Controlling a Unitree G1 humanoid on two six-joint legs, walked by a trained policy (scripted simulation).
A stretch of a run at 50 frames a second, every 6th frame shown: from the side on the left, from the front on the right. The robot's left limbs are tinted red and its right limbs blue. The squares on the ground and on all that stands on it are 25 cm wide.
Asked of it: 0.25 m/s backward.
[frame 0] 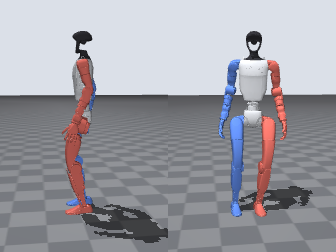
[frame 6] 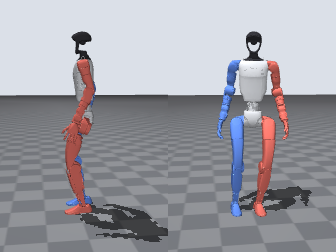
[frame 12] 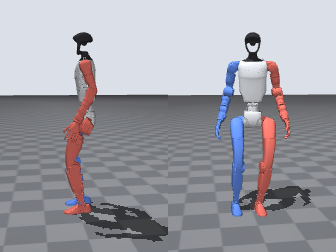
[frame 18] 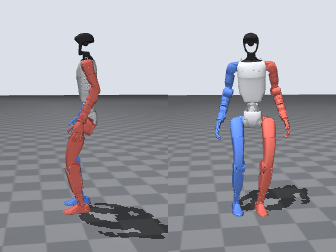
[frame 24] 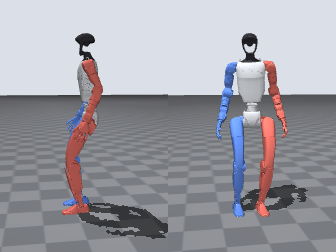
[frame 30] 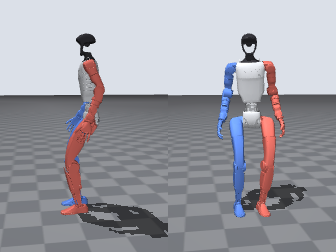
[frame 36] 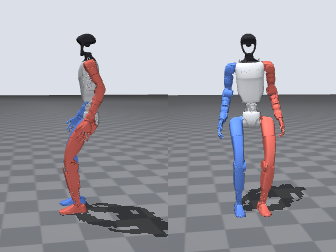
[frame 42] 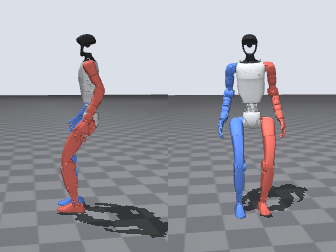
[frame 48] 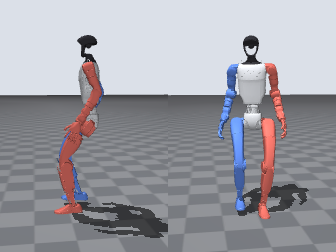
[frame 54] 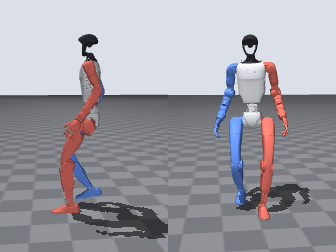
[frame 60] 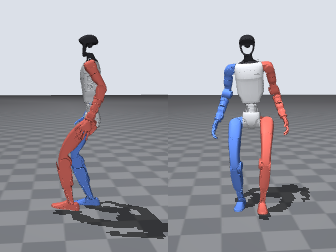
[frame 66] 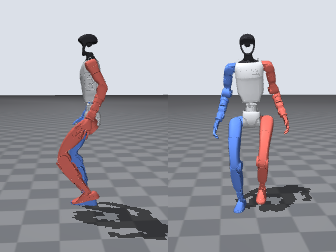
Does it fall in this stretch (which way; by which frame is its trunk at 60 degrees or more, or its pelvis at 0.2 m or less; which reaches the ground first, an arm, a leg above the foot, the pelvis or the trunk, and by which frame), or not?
no
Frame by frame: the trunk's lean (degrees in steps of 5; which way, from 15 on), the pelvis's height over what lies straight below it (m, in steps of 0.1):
0: 0, 0.8
6: 5, 0.8
12: 5, 0.8
18: 5, 0.8
24: 5, 0.8
30: 5, 0.8
36: 5, 0.8
42: 5, 0.7
48: 5, 0.7
54: 5, 0.7
60: 5, 0.7
66: 5, 0.8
